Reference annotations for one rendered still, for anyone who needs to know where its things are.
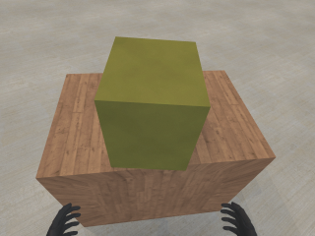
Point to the robot right hand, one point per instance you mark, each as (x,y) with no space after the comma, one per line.
(243,224)

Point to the robot left hand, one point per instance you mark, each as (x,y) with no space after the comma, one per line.
(58,226)

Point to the carton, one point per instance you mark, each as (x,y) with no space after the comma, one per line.
(152,103)

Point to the pedestal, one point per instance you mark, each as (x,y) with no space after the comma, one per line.
(75,168)

